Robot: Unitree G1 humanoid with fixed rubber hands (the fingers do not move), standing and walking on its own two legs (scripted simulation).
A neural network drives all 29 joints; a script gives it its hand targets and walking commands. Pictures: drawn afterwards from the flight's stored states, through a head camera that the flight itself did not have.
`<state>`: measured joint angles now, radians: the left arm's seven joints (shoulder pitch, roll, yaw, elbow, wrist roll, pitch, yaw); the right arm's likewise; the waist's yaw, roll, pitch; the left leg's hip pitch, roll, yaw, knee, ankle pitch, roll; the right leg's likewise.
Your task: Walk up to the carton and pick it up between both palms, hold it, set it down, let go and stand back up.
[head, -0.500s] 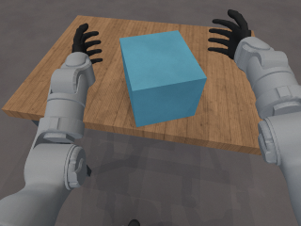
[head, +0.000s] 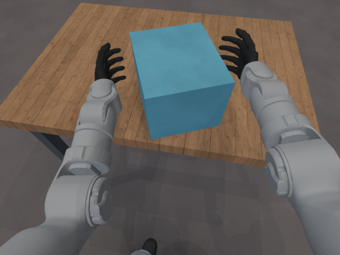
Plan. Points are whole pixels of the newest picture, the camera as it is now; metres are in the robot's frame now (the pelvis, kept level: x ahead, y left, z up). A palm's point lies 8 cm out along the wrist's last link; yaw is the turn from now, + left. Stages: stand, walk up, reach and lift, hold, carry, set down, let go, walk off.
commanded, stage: reach and lift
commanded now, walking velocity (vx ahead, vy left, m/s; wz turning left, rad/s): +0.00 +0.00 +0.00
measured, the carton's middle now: (176, 80) +0.50 +0.14 +0.08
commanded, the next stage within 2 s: none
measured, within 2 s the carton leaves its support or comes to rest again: neither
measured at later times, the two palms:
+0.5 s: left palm (113, 80) +0.40 +0.25 +0.14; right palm (244, 65) +0.51 -0.01 +0.16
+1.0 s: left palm (108, 89) +0.38 +0.25 +0.13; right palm (240, 78) +0.47 +0.00 +0.15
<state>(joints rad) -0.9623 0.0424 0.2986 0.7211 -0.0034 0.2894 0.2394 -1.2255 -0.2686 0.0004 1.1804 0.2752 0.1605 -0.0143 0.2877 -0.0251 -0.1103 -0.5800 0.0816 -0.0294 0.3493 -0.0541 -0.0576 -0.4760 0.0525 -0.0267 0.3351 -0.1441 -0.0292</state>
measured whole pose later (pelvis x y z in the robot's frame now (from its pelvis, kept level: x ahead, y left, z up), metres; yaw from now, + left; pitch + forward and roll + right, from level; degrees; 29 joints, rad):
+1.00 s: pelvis +0.01 +0.00 +0.01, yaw +1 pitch +7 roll -1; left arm -0.90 -0.20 0.72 0.62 0.53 0.21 0.15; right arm -1.10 0.01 -0.63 1.19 -0.36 -0.04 0.05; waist 0.20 -0.08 -0.06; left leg -0.35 0.07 0.04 0.27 -0.05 -0.04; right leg -0.25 0.03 -0.03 0.29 -0.16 -0.02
